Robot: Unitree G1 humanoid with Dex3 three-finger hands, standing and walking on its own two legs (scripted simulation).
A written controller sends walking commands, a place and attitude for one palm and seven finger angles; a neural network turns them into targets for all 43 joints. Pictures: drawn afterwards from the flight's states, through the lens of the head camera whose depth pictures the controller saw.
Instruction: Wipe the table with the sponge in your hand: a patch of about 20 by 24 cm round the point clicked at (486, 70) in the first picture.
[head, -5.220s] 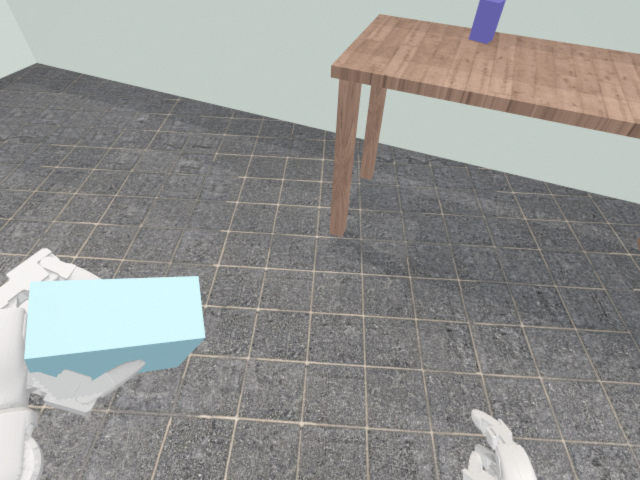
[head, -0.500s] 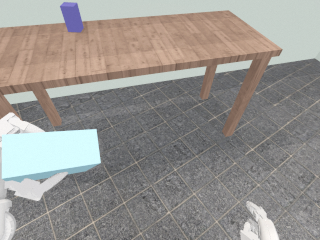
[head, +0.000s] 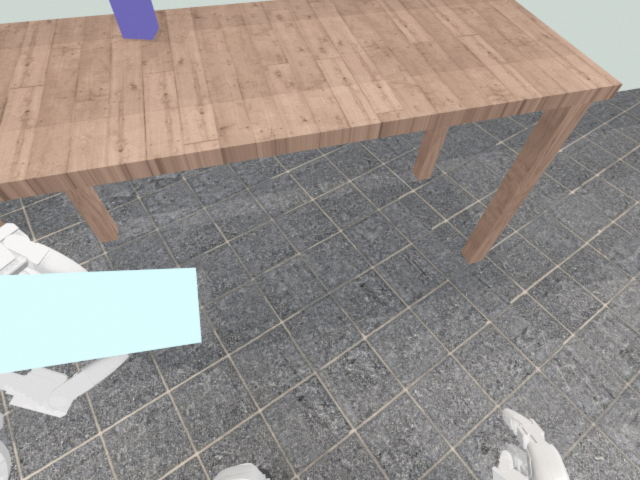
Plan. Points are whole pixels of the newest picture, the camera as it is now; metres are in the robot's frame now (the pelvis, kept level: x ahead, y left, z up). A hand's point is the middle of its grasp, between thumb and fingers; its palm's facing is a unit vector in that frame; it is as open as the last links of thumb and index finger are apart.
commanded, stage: take the last steps up to it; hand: left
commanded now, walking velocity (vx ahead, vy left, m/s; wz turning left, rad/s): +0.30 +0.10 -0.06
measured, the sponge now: (126, 316) +0.23 +0.19 +0.15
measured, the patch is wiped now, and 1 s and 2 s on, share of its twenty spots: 0.00 0.00 0.00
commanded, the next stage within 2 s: come to a stop and stand still in 1.26 s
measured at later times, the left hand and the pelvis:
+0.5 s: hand (96, 210) +0.33 +0.25 +0.18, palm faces +0.38 -0.81 -0.45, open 9.9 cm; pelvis +0.10 +0.01 +0.01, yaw -1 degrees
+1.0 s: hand (108, 122) +0.43 +0.26 +0.20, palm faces +0.32 -0.83 -0.46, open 9.9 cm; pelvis +0.20 +0.05 +0.01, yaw -4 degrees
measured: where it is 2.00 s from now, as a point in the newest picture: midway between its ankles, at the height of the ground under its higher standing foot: (303, 444)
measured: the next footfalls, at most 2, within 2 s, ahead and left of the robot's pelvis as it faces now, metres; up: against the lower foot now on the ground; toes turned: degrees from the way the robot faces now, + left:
right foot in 0.34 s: +0.15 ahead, -0.08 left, +0.00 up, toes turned -13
left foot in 0.72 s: +0.27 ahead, +0.19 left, +0.00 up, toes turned +9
